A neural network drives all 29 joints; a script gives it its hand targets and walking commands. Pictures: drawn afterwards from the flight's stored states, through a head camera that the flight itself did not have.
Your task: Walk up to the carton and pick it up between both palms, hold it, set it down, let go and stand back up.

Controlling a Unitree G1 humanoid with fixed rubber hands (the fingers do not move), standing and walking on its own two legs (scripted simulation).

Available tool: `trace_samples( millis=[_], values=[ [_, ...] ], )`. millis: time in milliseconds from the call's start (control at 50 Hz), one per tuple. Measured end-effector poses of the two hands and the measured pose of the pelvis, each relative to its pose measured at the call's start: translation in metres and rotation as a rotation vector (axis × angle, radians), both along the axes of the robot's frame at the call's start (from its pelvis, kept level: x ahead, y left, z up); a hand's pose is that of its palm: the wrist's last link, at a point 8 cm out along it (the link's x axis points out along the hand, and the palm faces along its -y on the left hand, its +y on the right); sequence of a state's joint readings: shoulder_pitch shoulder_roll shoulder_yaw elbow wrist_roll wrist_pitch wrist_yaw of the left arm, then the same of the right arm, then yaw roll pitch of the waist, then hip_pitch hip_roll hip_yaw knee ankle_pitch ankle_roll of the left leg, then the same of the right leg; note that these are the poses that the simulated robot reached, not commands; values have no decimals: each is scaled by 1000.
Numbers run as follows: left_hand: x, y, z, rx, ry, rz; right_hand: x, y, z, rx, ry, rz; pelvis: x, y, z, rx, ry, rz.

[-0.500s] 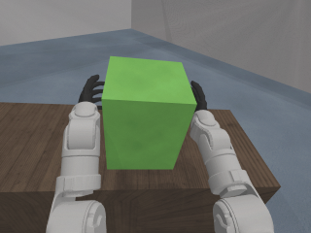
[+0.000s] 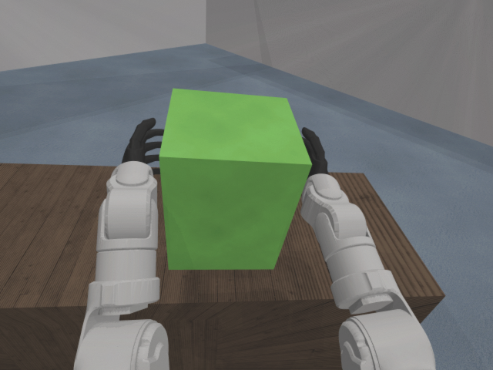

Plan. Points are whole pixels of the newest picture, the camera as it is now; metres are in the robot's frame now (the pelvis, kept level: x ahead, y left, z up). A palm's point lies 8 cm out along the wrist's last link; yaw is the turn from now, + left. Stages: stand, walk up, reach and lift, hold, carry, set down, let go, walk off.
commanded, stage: hold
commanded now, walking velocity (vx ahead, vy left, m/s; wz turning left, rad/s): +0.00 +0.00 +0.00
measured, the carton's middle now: (226, 185) +0.38 +0.01 +0.17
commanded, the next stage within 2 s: none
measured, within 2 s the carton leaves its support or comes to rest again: neither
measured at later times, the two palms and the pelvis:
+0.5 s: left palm (137, 168) +0.36 +0.14 +0.22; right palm (315, 176) +0.36 -0.13 +0.21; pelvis +0.00 +0.00 +0.00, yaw +0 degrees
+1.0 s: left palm (137, 167) +0.36 +0.14 +0.22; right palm (315, 176) +0.36 -0.13 +0.21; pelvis +0.00 +0.00 +0.00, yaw +0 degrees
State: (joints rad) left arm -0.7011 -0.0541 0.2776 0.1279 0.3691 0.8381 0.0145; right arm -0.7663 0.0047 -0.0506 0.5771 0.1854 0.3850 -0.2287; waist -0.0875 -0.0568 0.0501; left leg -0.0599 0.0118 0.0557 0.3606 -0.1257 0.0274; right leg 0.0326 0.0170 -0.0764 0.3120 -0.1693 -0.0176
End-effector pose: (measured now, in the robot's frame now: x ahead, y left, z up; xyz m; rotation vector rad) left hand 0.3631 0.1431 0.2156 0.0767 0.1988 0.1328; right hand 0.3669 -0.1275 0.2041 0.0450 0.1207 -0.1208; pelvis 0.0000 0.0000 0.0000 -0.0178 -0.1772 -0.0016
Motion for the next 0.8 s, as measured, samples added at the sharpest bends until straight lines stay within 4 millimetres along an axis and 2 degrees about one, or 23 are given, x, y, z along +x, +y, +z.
trace_samples(
  millis=[360,800],
  values=[
    [-1,-1,0,-4,-9,-1,-1,-1,1,-1,-10,0,5,-1,0,0,-8,-1],
    [-4,-1,5,-1,-9,0,-4,-1,4,3,-11,-3,-1,-4,0,4,-11,3]
  ],
)
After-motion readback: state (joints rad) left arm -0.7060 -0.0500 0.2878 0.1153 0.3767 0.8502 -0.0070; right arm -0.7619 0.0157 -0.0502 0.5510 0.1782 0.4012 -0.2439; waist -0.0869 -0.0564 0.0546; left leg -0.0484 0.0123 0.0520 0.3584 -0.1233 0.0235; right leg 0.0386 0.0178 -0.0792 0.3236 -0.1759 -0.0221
